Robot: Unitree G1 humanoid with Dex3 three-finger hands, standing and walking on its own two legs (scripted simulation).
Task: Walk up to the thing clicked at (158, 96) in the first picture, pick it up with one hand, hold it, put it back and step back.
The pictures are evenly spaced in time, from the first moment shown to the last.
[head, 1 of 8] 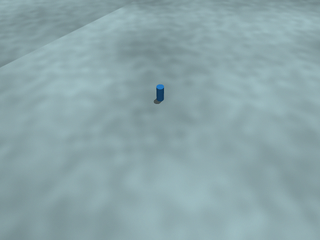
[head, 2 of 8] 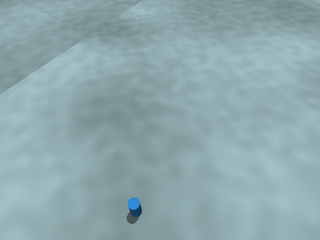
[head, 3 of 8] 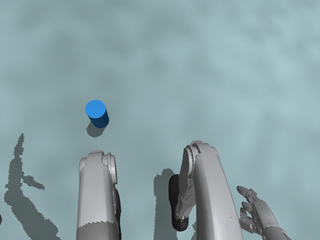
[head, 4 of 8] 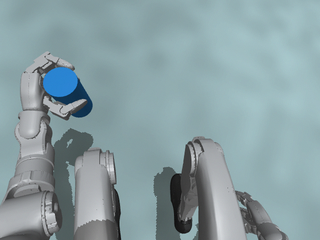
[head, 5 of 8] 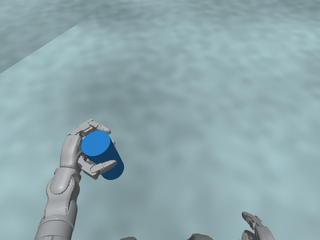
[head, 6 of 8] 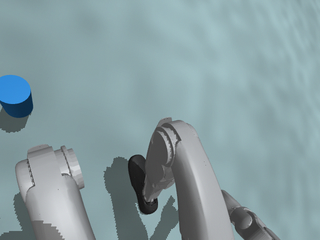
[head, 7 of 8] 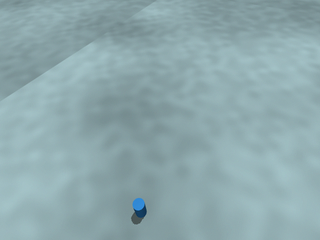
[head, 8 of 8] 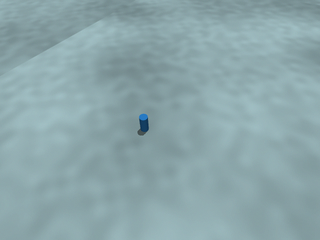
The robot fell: no
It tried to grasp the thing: yes
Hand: left
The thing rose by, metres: 0.68
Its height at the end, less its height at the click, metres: +0.00
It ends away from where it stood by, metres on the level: 0.01
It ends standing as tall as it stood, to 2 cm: yes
